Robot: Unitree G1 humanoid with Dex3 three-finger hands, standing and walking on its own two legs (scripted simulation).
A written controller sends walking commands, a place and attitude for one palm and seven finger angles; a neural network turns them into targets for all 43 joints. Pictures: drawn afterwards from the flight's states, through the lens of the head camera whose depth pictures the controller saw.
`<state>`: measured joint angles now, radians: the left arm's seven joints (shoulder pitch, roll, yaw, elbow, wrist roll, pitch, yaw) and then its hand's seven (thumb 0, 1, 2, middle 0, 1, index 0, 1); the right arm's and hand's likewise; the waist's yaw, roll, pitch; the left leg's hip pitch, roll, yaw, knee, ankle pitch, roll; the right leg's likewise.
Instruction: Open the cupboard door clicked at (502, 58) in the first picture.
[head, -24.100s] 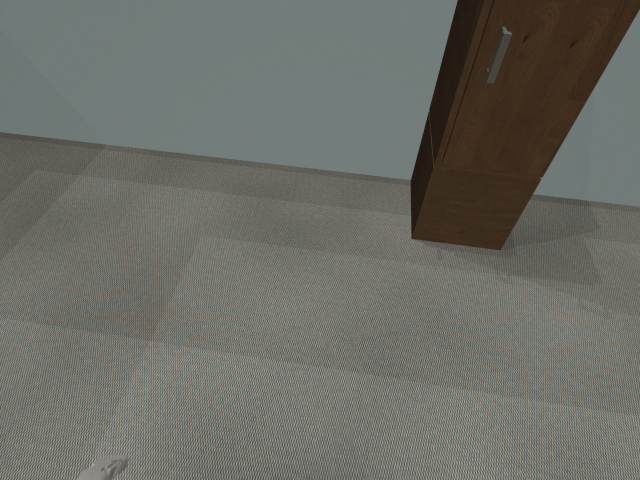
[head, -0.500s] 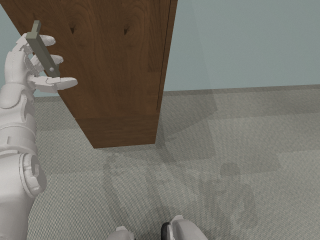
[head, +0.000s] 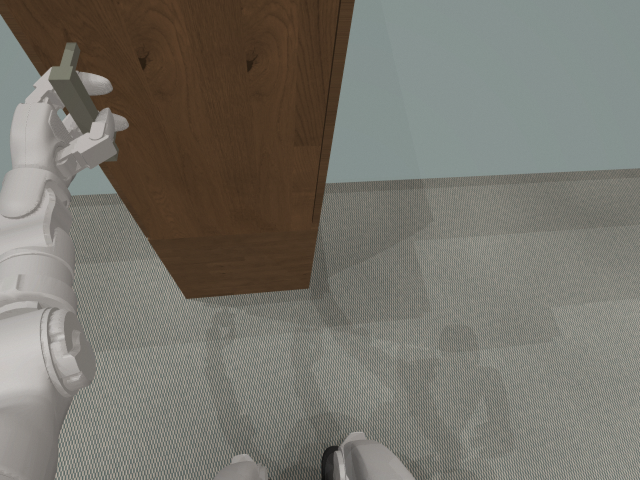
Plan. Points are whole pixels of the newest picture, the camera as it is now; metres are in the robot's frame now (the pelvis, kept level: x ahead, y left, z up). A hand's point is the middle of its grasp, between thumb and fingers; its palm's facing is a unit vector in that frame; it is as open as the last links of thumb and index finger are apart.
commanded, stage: pull the door open along its arc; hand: left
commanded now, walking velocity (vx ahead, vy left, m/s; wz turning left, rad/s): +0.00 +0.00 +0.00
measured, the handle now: (91, 106) +0.56 +0.24 +0.09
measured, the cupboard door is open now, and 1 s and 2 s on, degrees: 0 46 54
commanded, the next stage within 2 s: open thumb and fingers to let go in 1.08 s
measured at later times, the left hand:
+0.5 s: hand (111, 184) +0.44 +0.20 +0.09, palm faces -0.02 -1.00 -0.01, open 5.9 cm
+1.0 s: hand (229, 280) +0.32 +0.07 +0.10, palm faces +0.41 -0.91 -0.01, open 6.1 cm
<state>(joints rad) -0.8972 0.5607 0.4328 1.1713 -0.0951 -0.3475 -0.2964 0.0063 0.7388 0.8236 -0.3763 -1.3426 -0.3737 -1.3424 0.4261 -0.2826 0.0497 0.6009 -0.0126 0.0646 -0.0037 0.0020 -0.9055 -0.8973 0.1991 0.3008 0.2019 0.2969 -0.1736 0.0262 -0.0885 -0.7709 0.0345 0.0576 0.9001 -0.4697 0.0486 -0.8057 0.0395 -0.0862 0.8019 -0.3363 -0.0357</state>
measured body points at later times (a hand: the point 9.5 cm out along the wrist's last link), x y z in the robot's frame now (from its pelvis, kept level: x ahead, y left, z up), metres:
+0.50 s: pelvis +0.02 +0.00 +0.01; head +0.09 +0.01 +0.46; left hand +0.44 +0.25 +0.09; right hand +0.06 -0.26 -0.10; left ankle -0.03 +0.08 -0.69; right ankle +0.02 -0.10 -0.69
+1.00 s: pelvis +0.02 -0.02 +0.02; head +0.04 -0.04 +0.47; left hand +0.29 +0.12 +0.10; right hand +0.20 -0.22 -0.08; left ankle -0.03 +0.08 -0.69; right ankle +0.02 -0.10 -0.69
